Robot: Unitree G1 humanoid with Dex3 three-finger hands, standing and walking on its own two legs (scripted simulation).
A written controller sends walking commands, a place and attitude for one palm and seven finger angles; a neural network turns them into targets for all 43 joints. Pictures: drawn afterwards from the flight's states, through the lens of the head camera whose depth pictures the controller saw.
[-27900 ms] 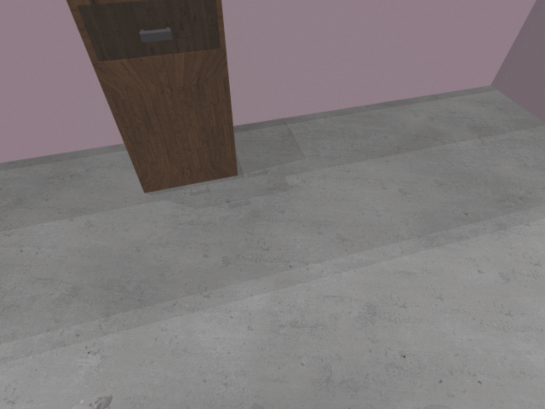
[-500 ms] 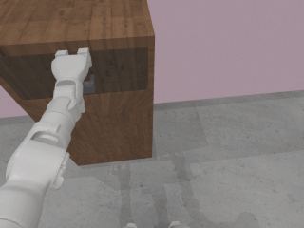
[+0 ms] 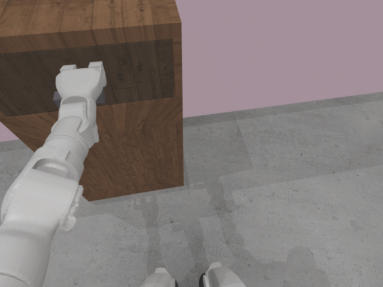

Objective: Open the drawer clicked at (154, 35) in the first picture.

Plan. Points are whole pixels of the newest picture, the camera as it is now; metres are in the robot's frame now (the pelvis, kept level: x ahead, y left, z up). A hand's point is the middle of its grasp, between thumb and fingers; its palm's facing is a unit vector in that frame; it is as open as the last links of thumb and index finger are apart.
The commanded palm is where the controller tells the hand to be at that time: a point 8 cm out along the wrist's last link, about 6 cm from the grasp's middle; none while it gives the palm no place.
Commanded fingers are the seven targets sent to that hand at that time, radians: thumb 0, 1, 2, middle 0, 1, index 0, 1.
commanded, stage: lower the fingers behind the handle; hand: left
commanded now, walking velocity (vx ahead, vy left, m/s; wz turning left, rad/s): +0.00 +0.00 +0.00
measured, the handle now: (80, 90) +0.56 +0.23 +0.06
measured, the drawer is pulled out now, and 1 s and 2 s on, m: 0.00 0.00 0.00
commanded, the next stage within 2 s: lift the fingers back up to retry in 0.06 s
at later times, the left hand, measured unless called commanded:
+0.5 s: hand (90, 98) +0.52 +0.19 +0.07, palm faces -0.04 -0.04 -1.00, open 13.3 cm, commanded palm +0.51 +0.19 +0.15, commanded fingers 0.00 -0.50 0.30 -0.30 -1.20 -0.30 -1.20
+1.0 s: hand (86, 88) +0.52 +0.19 +0.10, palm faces -0.04 -0.04 -1.00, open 13.2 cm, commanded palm +0.51 +0.20 +0.19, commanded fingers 0.00 -0.50 0.30 -0.30 -1.20 -0.30 -1.20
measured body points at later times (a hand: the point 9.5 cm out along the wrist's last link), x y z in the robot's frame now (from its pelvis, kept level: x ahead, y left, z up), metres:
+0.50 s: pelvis +0.04 +0.01 +0.02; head +0.11 -0.01 +0.47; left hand +0.51 +0.19 +0.13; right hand +0.08 -0.25 -0.11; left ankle +0.04 +0.08 -0.69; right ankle +0.05 -0.10 -0.69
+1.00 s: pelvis +0.08 -0.01 +0.04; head +0.13 -0.04 +0.48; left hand +0.51 +0.19 +0.15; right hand +0.18 -0.26 -0.10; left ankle +0.04 +0.08 -0.69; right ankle +0.05 -0.10 -0.69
